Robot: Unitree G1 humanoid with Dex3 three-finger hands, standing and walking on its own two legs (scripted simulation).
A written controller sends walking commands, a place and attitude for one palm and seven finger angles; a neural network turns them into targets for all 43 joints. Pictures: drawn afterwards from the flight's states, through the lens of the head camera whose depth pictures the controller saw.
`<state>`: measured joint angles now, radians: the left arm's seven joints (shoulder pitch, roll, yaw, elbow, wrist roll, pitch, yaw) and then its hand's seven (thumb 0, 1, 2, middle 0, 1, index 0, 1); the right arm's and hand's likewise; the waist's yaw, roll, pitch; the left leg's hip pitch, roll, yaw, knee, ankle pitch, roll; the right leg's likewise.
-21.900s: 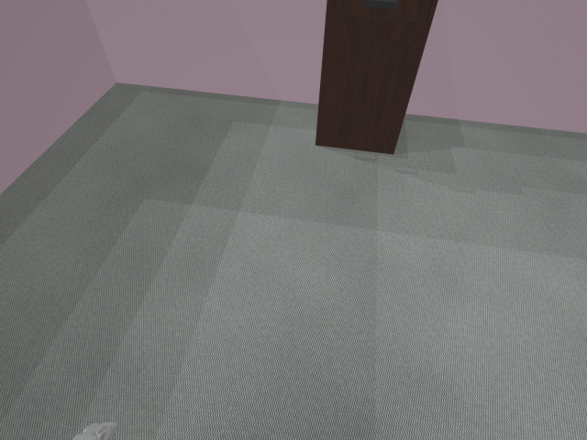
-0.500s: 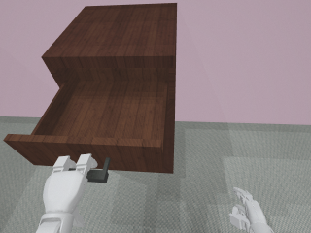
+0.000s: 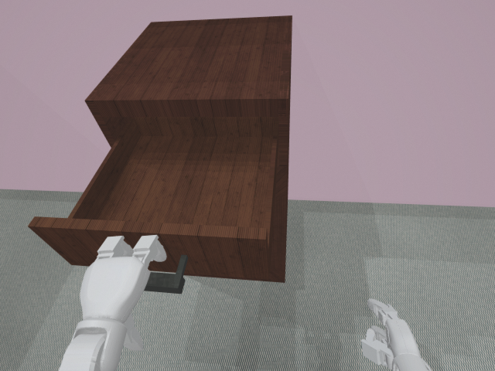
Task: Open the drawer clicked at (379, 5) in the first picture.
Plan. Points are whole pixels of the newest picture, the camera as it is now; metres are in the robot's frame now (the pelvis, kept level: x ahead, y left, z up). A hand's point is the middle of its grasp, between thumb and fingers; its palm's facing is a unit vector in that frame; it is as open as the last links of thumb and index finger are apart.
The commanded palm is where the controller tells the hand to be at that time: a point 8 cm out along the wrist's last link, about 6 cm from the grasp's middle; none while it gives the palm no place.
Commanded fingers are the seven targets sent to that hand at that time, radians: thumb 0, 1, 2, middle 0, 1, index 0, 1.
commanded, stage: lift the hand off the handle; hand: left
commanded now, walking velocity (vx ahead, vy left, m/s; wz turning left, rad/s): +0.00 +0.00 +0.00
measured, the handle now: (148, 269) +0.26 +0.21 +0.02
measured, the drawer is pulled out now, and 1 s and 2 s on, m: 0.30 0.30 0.30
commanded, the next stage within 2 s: draw the hand back to the body in 0.96 s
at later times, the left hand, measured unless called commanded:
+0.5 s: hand (108, 258) +0.23 +0.23 +0.12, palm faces +0.15 -0.09 -0.98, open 13.5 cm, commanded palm +0.19 +0.22 +0.17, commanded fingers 0.00 -0.50 0.30 -0.30 -1.20 -0.30 -1.20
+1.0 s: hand (73, 244) +0.22 +0.24 +0.17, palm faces +0.16 -0.11 -0.98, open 13.8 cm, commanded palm +0.18 +0.23 +0.22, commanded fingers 0.00 -0.50 0.30 -0.30 -1.20 -0.30 -1.20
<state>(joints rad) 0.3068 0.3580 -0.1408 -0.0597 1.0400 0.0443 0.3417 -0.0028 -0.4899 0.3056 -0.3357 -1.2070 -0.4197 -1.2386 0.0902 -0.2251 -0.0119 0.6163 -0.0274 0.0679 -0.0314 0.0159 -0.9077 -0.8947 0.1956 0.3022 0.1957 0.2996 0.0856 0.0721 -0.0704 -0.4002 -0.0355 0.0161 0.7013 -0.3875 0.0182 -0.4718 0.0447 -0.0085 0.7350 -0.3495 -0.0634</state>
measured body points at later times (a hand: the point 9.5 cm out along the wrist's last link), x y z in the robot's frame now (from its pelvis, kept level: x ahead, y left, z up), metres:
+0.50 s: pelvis +0.01 +0.01 +0.02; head +0.01 -0.04 +0.47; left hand +0.22 +0.23 +0.17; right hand +0.25 -0.18 -0.08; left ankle -0.02 +0.11 -0.71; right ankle +0.01 -0.08 -0.72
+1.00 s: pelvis +0.00 +0.02 +0.03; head -0.01 -0.03 +0.47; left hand +0.21 +0.24 +0.22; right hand +0.24 -0.17 -0.06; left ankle -0.02 +0.11 -0.72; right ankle +0.02 -0.08 -0.72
